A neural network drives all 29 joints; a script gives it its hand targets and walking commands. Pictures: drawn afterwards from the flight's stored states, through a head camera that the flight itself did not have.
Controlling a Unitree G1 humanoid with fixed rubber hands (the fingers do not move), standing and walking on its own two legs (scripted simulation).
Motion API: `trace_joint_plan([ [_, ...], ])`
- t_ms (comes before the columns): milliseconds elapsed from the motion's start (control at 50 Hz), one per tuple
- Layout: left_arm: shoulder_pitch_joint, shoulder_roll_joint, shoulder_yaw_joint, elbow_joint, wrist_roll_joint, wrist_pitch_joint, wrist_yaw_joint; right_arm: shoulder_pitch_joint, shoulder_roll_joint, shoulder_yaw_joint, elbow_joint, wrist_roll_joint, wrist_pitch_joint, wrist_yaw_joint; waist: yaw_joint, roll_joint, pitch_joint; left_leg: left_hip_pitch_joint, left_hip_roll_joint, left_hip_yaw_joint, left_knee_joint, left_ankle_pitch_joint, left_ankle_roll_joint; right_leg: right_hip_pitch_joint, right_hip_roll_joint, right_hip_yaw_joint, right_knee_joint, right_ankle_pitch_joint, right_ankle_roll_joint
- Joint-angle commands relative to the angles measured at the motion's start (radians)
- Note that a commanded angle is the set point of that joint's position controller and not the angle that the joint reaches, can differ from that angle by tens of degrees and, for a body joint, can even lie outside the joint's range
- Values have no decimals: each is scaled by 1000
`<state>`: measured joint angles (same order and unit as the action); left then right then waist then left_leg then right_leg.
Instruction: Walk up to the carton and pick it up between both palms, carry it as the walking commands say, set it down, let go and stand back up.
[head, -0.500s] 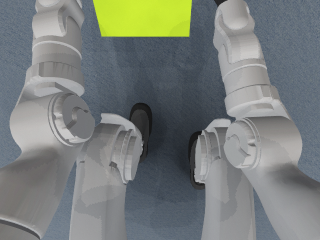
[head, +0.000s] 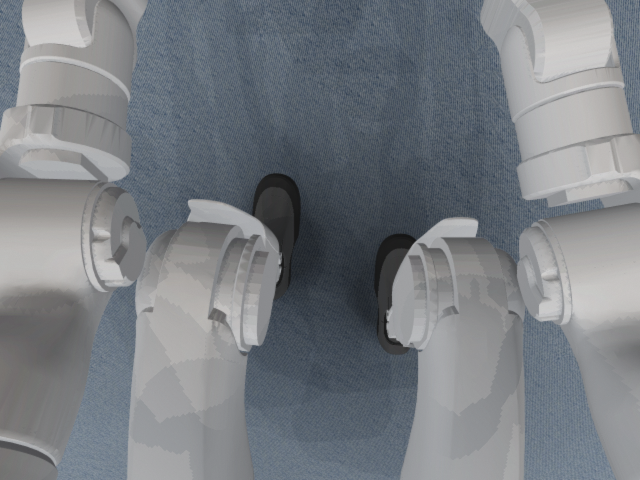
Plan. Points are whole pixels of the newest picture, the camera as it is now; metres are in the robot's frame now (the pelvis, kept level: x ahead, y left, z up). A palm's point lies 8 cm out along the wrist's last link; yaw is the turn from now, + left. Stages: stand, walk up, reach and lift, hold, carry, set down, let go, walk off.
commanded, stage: set down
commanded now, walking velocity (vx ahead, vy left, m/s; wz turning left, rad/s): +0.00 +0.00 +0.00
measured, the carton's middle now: out of the picture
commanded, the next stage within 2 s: let go in 1.16 s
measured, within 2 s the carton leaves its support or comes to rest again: neither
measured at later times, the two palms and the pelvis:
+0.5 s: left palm out of the picture +0.55 +0.24 -0.02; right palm out of the picture +0.58 -0.09 -0.03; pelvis +0.00 +0.00 +0.08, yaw +0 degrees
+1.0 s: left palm out of the picture +0.54 +0.25 +0.13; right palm out of the picture +0.57 -0.09 +0.13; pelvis +0.00 +0.00 +0.20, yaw +1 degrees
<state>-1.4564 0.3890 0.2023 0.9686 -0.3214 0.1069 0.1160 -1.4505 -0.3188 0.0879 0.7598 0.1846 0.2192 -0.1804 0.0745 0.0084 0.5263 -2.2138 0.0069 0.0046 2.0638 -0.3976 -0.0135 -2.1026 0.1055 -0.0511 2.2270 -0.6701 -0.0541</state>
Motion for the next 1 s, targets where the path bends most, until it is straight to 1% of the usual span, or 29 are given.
trace_joint_plan([
  [0, -226, 105, 45, -28, 98, 67, 39, -417, -109, -70, -63, 11, 34, -12, 105, -83, -1717, 949, -32, 12, -133, 129, 38, 594, -26, 113, -353, 177, 61],
  [20, -252, 112, 60, -4, 118, 71, 49, -447, -95, -62, -18, 6, 37, -10, 102, -70, -1658, 923, -32, 17, -164, 51, 36, 557, -24, 112, -377, 105, 52],
  [80, -334, 131, 82, -193, 147, 75, 70, -459, -98, -94, -3, -1, 51, -16, 117, -27, -1794, 1026, -47, 30, -190, 122, 19, 625, -18, 106, -413, 144, 43],
  [100, -327, 118, 54, -127, 143, 89, 74, -433, -102, -100, 71, -11, 65, -14, 69, -23, -1734, 1028, -45, 25, -219, 68, 17, 583, -20, 91, -430, 102, 40],
  [120, -376, 133, 48, -213, 129, 92, 74, -450, -107, -106, 43, -2, 71, -16, 59, -16, -1773, 1070, -46, 16, -222, 89, 24, 611, -21, 88, -432, 126, 33],
  [140, -376, 120, 28, -194, 134, 107, 77, -393, -119, -136, 157, -11, 86, -17, 22, 28, -1716, 1071, -44, 11, -239, 26, 5, 546, -25, 76, -441, 64, 30],
  [160, -382, 109, 37, -275, 128, 104, 65, -379, -109, -132, 140, -20, 85, -13, 29, 35, -1752, 1074, -43, 34, -241, 76, 5, 582, -24, 84, -458, 104, 22],
  [180, -401, 111, 12, -370, 116, 114, 73, -402, -139, -174, 39, -35, 88, -23, -14, 46, -1873, 1192, -51, 9, -253, 149, 7, 618, -16, 75, -465, 167, 21],
  [200, -393, 116, 8, -343, 122, 125, 78, -403, -136, -169, 8, -13, 90, -24, -8, 56, -1919, 1268, -48, -7, -258, 162, 10, 602, -13, 57, -465, 169, 29],
  [220, -424, 129, 10, -553, 109, 126, 89, -458, -198, -171, -210, -3, 82, -37, -12, 72, -2185, 1415, -62, 5, -237, 300, 6, 706, -3, 52, -454, 266, 26],
  [240, -424, 139, 0, -596, 104, 147, 100, -429, -166, -147, -189, 29, 105, -48, 24, 89, -2258, 1467, -67, 22, -231, 362, 6, 748, -1, 62, -467, 287, 25],
  [280, -329, 78, -41, -477, 68, 196, 88, -420, -188, -159, -191, 1, 127, -45, -29, 62, -2144, 1458, -72, -3, -264, 345, 15, 663, 7, 45, -500, 259, 24],
  [320, -231, 59, -11, -480, 94, 224, 84, -445, -180, -130, -358, 15, 139, -41, 19, 32, -2212, 1448, -76, 14, -306, 381, 25, 766, 6, 50, -530, 304, 27],
  [340, -219, 64, -10, -421, 98, 242, 81, -420, -181, -151, -267, 6, 151, -35, 11, 15, -2146, 1402, -75, 5, -322, 310, 27, 723, -1, 43, -534, 265, 29],
  [360, -205, 98, 34, -468, 110, 243, 84, -470, -162, -126, -414, 22, 154, -33, 66, -23, -2207, 1450, -84, 3, -333, 379, 40, 777, 11, 55, -542, 311, 35],
  [400, -154, 89, 65, -497, 120, 252, 77, -431, -135, -118, -447, 22, 170, -28, 103, -39, -2194, 1416, -87, 31, -375, 394, 37, 889, 10, 75, -584, 344, 39],
  [440, -130, 111, 98, -470, 145, 258, 69, -359, -126, -121, -370, 14, 187, -21, 120, -52, -2193, 1394, -89, 37, -381, 419, 38, 908, 10, 89, -606, 379, 49],
  [500, -132, 114, 89, -530, 145, 266, 58, -361, -96, -107, -416, 30, 205, -10, 132, -71, -2280, 1457, -88, 32, -433, 426, 41, 972, 13, 80, -646, 390, 47],
  [520, -151, 138, 120, -531, 178, 267, 57, -331, -107, -129, -375, 14, 214, -15, 142, -29, -2223, 1408, -83, 50, -441, 411, 28, 962, 9, 95, -660, 393, 46],
  [640, -142, 103, 82, -509, 152, 285, 29, -282, -114, -195, -299, -40, 218, -14, 67, -9, -2138, 1459, -81, 37, -560, 402, 18, 1003, 2, 91, -785, 392, 41],
  [660, -168, 105, 77, -633, 160, 287, 35, -304, -127, -174, -382, -8, 220, -14, 97, 18, -2326, 1557, -86, 37, -580, 490, 8, 1106, 7, 89, -791, 478, 46],
  [680, -174, 140, 66, -662, 148, 288, 41, -309, -138, -196, -425, -23, 225, -17, 72, 2, -2359, 1639, -86, 20, -584, 503, 10, 1059, 15, 73, -778, 472, 47],
  [720, -136, 120, 51, -596, 145, 313, 39, -274, -175, -194, -406, -17, 231, -20, 62, 41, -2365, 1692, -84, 18, -605, 533, 8, 1071, 10, 77, -823, 468, 41],
  [780, -139, 113, 72, -549, 146, 327, 30, -302, -168, -197, -362, -41, 239, -10, 61, 0, -2243, 1651, -88, 22, -677, 451, 17, 1085, 0, 89, -902, 419, 47],
  [820, -178, 133, 64, -606, 144, 335, 37, -347, -157, -179, -437, 0, 250, -4, 89, 9, -2301, 1710, -77, 26, -717, 431, 14, 1154, -5, 84, -930, 419, 47],
  [860, -165, 138, 56, -535, 151, 342, 32, -339, -164, -179, -371, 7, 255, 10, 82, 37, -2213, 1730, -64, 17, -757, 392, 14, 1082, -11, 86, -961, 370, 42],
  [880, -152, 147, 79, -579, 168, 336, 34, -301, -142, -157, -360, 6, 258, 17, 107, 8, -2246, 1730, -71, 16, -780, 407, 18, 1159, -13, 99, -990, 394, 45],
  [920, -173, 98, 26, -589, 130, 348, 31, -348, -173, -202, -417, 4, 254, 22, 45, 16, -2288, 1824, -62, -9, -830, 408, 15, 1165, -7, 81, -1021, 399, 45],
  [980, -182, 136, 44, -567, 149, 354, 36, -307, -174, -200, -314, -11, 269, 27, 74, 11, -2233, 1800, -57, 0, -888, 352, 1, 1215, -23, 93, -1079, 361, 42],
])
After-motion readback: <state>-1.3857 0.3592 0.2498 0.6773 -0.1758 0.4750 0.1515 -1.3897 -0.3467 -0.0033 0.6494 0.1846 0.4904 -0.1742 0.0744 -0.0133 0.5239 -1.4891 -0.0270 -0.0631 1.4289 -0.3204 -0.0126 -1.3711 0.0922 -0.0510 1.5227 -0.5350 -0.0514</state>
